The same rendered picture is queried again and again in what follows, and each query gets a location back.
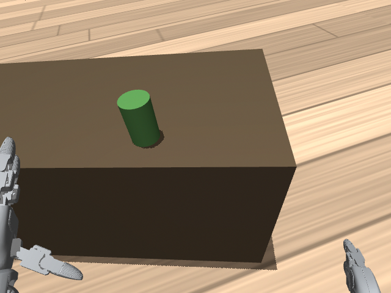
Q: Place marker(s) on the left robot hand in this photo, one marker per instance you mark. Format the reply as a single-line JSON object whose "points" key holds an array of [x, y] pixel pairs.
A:
{"points": [[38, 259]]}

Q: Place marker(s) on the right robot hand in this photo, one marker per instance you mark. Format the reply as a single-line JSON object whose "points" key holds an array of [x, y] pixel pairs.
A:
{"points": [[359, 278]]}

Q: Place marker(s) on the left robot arm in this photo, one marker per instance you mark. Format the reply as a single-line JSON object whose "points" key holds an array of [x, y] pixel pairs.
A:
{"points": [[8, 278]]}

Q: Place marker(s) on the can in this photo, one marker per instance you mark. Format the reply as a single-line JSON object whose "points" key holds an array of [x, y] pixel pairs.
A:
{"points": [[137, 111]]}

